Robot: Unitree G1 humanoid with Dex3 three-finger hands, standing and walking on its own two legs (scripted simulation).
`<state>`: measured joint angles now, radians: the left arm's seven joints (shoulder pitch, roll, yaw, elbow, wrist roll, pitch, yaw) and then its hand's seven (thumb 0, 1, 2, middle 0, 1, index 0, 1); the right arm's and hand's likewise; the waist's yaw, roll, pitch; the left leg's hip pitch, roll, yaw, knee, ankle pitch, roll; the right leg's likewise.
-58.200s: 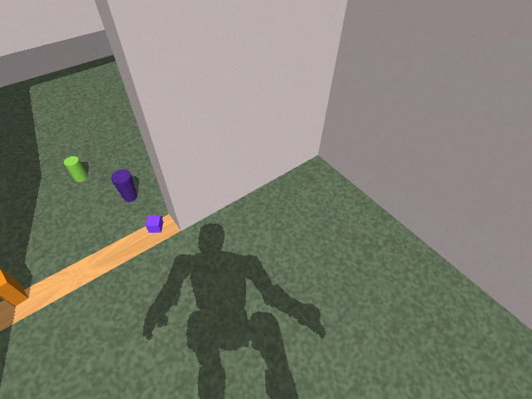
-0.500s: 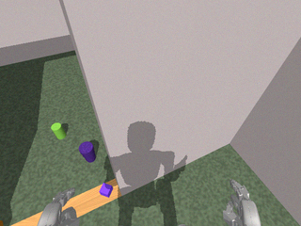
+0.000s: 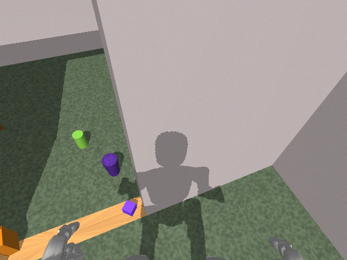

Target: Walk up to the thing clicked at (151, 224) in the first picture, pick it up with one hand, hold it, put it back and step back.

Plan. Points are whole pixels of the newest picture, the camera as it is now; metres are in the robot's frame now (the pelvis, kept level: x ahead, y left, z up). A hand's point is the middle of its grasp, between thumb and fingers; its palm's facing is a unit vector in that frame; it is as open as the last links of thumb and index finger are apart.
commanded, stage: stand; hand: left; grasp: from above
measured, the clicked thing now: (129, 208) +0.45 +0.24 -0.71
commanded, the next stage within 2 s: none
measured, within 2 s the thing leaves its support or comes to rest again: neither
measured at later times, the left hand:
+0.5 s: hand out of the picture +0.03 +0.24 -0.13, palm faces +0.07 -0.94 -0.33, open 7.4 cm
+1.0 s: hand out of the picture +0.06 +0.23 -0.12, palm faces +0.07 -0.94 -0.34, open 7.4 cm
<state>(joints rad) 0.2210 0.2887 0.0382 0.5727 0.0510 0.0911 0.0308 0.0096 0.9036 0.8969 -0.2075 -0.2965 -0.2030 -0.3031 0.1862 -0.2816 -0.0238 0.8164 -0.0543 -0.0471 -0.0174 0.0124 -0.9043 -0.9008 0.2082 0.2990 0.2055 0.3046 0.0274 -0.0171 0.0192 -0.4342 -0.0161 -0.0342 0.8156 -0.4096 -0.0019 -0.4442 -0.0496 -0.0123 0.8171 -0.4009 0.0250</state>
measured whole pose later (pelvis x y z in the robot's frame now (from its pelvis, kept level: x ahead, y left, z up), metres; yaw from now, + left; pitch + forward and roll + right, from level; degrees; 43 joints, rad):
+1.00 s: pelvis +0.01 -0.02 +0.04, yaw +2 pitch -3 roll +0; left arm 0.11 0.31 0.04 1.16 0.02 0.00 0.02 0.01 0.90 0.90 -0.21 -0.30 -0.20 -0.30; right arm 0.14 -0.31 -0.02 1.13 -0.02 0.01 -0.02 0.01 -0.91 -0.90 0.20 0.30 0.20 0.30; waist 0.01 0.02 0.07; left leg -0.13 0.01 -0.09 0.39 -0.21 -0.03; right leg -0.11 -0.03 -0.07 0.37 -0.20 0.01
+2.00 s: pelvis +0.01 -0.02 +0.04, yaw +2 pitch -2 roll +0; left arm 0.12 0.33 0.03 1.16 0.02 0.00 0.00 0.01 0.90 0.90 -0.21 -0.30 -0.20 -0.30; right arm 0.14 -0.33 -0.01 1.14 -0.01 0.00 0.00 0.01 -0.91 -0.90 0.20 0.30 0.20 0.30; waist 0.01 0.01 0.06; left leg -0.13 0.01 -0.09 0.36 -0.19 -0.03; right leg -0.12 -0.02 -0.08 0.35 -0.19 0.00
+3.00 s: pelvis -0.08 +0.04 +0.01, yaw -1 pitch -3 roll -1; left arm 0.10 0.34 0.08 0.90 0.02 0.03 0.02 0.01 0.91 0.90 -0.21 -0.30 -0.20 -0.30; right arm 0.11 -0.36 -0.05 0.87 0.00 0.05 -0.02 0.01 -0.90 -0.90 0.21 0.30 0.20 0.30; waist -0.03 0.04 0.22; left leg -0.33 0.01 0.04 0.73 -0.35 0.04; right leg -0.27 0.06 0.02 0.66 -0.34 -0.02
